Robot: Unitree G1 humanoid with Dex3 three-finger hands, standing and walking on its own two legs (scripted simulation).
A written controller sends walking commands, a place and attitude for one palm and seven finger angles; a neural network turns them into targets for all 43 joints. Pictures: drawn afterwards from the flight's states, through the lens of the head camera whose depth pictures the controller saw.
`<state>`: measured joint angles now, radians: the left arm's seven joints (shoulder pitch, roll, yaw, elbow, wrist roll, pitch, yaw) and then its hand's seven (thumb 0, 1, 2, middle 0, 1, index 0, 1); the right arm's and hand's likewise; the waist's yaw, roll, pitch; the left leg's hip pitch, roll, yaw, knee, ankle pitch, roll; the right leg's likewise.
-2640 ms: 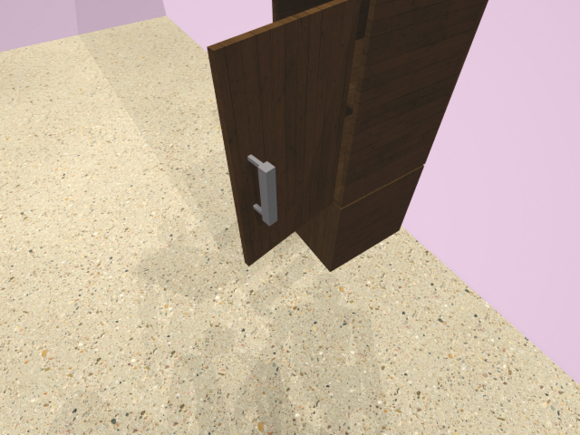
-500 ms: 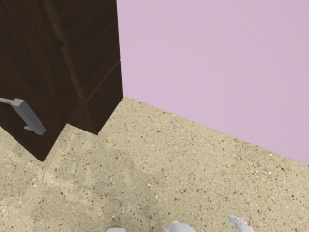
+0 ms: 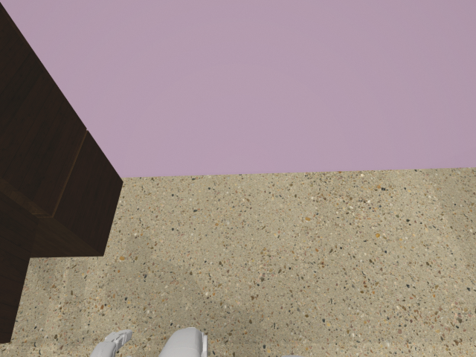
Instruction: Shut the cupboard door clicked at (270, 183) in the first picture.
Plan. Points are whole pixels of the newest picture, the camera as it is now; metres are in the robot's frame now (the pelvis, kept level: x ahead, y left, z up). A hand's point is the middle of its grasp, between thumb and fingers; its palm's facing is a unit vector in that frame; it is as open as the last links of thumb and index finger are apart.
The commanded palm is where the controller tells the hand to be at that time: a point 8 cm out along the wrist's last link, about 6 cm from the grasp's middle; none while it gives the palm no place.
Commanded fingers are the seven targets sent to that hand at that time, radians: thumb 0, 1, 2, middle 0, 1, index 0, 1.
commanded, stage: walk around to get in front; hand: left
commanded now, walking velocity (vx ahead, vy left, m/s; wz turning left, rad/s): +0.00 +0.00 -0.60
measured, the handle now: out of the picture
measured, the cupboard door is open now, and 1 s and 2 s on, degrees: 100 100 100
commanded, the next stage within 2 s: none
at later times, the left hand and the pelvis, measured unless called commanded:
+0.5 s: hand (131, 345) +0.15 +0.23 -0.17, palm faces -0.21 -0.96 -0.19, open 7.4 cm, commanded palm none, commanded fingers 0.00 0.90 0.90 -0.20 -0.30 -0.20 -0.30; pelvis +0.03 +0.04 +0.01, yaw -17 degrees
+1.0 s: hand (207, 311) +0.21 +0.08 -0.15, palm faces -0.55 -0.79 -0.25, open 7.4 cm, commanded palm none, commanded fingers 0.00 0.90 0.90 -0.20 -0.30 -0.20 -0.30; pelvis +0.02 -0.03 +0.00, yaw -35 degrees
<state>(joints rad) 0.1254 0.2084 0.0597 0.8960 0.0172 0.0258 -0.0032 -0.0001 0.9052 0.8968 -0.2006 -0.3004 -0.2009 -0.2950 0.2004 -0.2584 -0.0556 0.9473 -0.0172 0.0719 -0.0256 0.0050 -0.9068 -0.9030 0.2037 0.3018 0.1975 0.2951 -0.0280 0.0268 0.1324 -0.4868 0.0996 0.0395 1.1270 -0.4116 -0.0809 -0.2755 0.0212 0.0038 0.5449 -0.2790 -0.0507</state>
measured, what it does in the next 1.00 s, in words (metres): steps on the spot, turning right: left foot, then right foot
